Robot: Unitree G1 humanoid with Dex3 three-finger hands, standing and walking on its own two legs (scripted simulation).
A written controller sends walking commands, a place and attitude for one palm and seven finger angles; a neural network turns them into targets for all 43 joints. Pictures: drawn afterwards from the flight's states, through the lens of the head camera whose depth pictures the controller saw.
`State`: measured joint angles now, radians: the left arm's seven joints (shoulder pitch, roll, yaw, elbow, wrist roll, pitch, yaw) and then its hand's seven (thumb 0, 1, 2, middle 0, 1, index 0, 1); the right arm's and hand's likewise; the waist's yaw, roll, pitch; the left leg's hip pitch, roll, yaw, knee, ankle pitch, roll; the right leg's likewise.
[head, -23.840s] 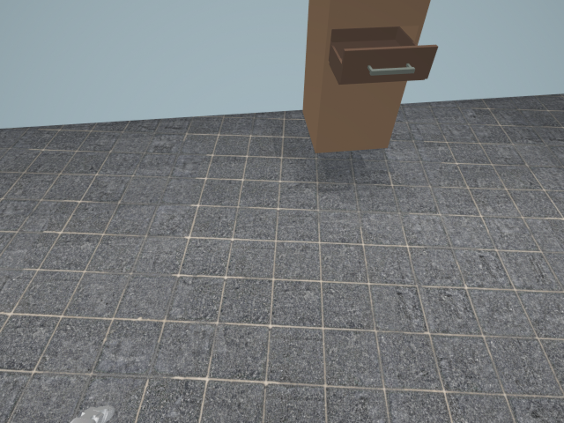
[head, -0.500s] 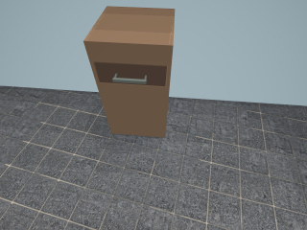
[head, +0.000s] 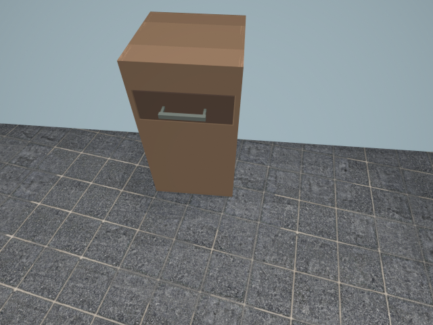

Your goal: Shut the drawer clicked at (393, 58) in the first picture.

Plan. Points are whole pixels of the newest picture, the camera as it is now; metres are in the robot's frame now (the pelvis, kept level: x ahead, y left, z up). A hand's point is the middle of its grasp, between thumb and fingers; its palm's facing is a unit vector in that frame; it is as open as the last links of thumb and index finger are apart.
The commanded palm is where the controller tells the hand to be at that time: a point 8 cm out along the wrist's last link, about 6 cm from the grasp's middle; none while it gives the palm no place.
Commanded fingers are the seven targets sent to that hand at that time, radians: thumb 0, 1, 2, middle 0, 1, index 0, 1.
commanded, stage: look to check the result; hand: left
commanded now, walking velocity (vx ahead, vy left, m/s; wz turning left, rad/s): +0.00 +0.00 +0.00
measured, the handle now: (183, 113) +0.86 +0.17 -0.17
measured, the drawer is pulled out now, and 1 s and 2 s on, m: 0.00 0.00 0.00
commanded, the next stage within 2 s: stand and wait in 1.32 s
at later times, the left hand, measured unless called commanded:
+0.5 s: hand out of the picture +0.04 +0.22 -0.17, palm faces +0.00 -0.96 -0.28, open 7.4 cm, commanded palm none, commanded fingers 0.00 0.90 0.90 -0.20 -0.30 -0.20 -0.30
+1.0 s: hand out of the picture +0.06 +0.23 -0.16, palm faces -0.01 -0.95 -0.30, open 7.4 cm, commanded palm none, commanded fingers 0.00 0.90 0.90 -0.20 -0.30 -0.20 -0.30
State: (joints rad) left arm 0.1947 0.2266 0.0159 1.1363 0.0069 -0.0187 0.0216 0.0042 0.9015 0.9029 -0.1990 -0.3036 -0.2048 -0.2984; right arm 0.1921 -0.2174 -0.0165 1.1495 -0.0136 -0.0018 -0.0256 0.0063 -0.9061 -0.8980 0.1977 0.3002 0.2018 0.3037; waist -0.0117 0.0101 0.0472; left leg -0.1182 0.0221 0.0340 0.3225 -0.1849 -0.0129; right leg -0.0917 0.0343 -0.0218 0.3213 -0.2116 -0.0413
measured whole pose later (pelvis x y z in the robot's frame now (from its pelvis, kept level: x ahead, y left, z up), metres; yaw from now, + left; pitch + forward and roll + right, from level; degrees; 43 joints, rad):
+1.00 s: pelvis +0.00 +0.00 +0.00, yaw +0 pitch -1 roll +0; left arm 0.15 0.27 0.02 1.13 0.01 -0.02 0.01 0.00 0.90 0.90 -0.20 -0.30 -0.21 -0.30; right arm 0.15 -0.27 -0.01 1.14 -0.01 0.00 -0.02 0.01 -0.91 -0.90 0.20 0.30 0.20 0.30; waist -0.01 0.01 0.05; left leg -0.10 0.02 0.03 0.29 -0.17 -0.01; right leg -0.08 0.03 -0.02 0.30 -0.20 -0.04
